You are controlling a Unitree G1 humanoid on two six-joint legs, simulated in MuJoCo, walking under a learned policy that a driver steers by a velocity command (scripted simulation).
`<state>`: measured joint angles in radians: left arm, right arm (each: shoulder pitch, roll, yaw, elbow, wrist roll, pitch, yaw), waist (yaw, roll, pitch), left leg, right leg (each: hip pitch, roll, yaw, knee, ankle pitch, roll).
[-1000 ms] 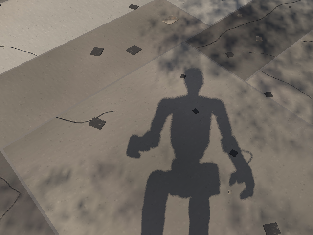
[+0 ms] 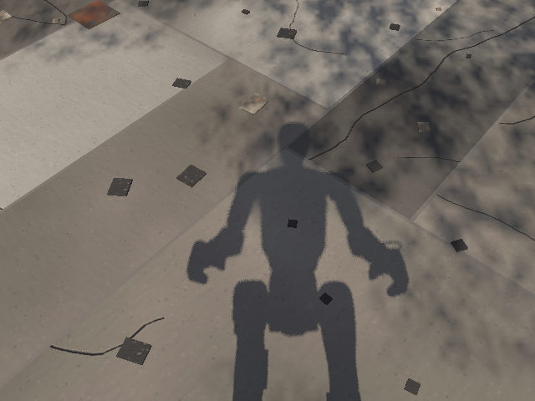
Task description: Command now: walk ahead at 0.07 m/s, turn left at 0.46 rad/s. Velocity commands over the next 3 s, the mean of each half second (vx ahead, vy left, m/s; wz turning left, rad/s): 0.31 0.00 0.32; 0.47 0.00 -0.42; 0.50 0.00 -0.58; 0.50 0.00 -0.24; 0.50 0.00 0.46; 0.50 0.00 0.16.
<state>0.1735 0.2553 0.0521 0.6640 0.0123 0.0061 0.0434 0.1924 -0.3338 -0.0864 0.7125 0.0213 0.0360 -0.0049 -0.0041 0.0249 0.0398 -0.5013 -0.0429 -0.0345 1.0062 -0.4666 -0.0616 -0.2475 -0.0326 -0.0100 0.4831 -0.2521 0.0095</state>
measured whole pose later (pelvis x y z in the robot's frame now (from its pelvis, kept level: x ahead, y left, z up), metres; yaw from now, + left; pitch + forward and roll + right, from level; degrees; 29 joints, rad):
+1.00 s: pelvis +0.41 +0.07 +0.01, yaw -6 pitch +2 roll -1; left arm 0.31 0.29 0.06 0.72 -0.02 -0.05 0.00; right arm 0.13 -0.30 -0.02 0.65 -0.01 -0.09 0.00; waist 0.06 0.04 0.04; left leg -0.67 0.10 -0.11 0.71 -0.02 -0.08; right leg -0.17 0.12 0.12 0.36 -0.21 -0.08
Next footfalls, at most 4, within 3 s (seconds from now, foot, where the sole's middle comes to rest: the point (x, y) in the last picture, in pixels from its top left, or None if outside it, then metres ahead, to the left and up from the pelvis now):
0.18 left None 0.04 0.13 -0.78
0.68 right None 0.42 -0.02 -0.78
1.14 left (213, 319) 0.69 0.20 -0.78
1.66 right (339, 264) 0.85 -0.15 -0.78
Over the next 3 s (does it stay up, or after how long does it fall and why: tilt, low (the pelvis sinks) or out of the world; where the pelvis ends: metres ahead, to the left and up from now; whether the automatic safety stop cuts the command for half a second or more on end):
stays up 1.44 -0.29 0.01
